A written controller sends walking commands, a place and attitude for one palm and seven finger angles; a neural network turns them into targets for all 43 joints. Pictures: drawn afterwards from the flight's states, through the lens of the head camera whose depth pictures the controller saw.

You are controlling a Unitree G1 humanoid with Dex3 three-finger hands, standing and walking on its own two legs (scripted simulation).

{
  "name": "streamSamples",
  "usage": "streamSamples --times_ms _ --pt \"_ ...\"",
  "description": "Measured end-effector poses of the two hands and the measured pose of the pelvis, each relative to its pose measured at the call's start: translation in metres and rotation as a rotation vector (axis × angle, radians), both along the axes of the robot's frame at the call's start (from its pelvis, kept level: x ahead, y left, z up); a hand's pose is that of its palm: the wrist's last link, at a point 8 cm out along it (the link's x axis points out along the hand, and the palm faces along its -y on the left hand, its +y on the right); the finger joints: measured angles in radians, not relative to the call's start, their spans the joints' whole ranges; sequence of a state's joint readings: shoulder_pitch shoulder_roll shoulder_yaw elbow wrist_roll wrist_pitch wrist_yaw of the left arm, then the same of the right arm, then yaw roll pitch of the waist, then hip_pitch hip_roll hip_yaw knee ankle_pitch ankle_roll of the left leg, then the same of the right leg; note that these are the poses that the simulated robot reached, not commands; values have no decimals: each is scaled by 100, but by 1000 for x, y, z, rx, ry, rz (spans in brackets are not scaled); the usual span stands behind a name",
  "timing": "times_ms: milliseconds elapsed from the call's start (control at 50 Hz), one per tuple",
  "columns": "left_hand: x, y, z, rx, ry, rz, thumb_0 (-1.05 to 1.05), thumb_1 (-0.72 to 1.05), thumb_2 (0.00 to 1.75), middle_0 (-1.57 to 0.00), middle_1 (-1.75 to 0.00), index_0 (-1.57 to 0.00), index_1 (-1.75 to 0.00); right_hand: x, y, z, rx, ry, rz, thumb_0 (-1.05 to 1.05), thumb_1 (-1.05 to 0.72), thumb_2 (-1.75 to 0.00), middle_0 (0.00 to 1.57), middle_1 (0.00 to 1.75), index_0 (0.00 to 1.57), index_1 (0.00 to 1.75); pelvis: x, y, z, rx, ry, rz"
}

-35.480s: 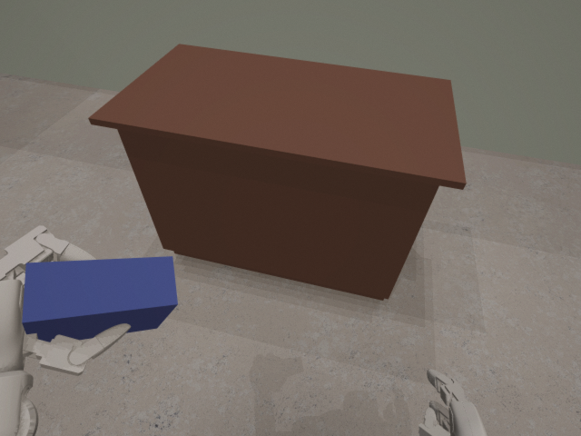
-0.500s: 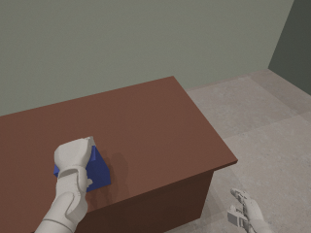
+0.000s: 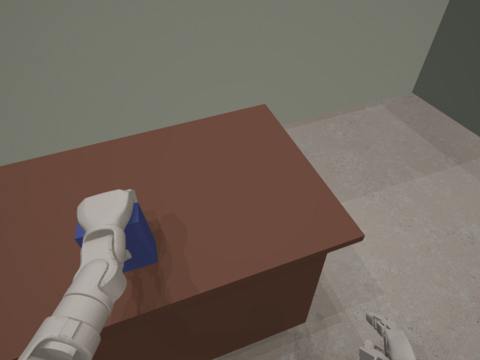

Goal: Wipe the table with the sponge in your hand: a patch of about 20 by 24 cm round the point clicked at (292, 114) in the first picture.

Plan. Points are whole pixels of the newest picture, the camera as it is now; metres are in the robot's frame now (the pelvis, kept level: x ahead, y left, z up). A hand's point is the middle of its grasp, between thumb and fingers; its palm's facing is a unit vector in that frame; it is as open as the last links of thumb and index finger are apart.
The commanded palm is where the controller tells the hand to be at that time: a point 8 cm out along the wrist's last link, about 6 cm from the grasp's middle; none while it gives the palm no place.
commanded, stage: wipe forward along the middle lane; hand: left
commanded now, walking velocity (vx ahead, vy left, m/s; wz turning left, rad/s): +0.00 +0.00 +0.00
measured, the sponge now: (124, 247) +0.31 +0.27 -0.01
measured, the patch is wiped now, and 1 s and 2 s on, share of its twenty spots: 1.00 1.00 1.00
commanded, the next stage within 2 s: slide back across to the first lane in 1.22 s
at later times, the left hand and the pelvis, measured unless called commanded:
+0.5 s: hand (114, 211) +0.36 +0.29 +0.04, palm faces -0.10 -0.01 -0.99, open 9.7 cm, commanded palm +0.34 +0.29 +0.06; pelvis -0.01 +0.00 -0.01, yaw +0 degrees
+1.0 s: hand (107, 194) +0.40 +0.33 +0.04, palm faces -0.11 +0.00 -0.99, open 9.7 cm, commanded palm +0.39 +0.32 +0.06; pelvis -0.01 +0.02 -0.01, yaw -1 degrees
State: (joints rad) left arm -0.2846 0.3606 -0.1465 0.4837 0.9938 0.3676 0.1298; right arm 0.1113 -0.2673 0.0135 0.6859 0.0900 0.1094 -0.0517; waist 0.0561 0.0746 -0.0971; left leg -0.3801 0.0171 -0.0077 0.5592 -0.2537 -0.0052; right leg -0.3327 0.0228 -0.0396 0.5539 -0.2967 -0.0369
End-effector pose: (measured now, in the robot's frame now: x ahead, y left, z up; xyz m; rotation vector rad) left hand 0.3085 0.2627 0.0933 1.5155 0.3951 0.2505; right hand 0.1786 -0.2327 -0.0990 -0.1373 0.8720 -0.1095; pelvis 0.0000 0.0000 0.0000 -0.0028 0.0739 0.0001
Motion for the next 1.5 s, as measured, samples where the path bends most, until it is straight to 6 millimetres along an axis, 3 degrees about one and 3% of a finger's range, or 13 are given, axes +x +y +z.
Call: streamSamples --times_ms 320,600,1000,1380,1500 --pt "24 13 0 28 3 -19 0 -52 112 -80 -137 -80 -138 -51 -20 -18 -41 117 -71 1 -90 -90 20 30 20 30 -12 0 -6 -7 51 2" --pt "48 29 0 33 12 -28 0 -52 112 -79 -137 -80 -138 -79 -18 -24 -45 180 -106 1 -90 -90 20 30 20 30 -14 6 -8 -16 88 -5" --pt "83 55 1 42 25 -23 0 -52 112 -79 -137 -80 -138 -102 -7 -24 -73 249 -136 0 -90 -90 20 30 20 30 -13 23 -11 -30 137 -9" --pt "123 71 1 68 50 -15 1 -53 112 -80 -137 -80 -138 -144 1 -34 -87 377 -181 0 -90 -90 20 30 20 30 -9 34 -17 -42 202 -15" --pt "125 76 1 38 40 -12 0 -52 112 -79 -137 -80 -139 -151 3 -33 -77 399 -206 0 -90 -90 20 30 20 30 -4 35 -15 -41 203 -29"
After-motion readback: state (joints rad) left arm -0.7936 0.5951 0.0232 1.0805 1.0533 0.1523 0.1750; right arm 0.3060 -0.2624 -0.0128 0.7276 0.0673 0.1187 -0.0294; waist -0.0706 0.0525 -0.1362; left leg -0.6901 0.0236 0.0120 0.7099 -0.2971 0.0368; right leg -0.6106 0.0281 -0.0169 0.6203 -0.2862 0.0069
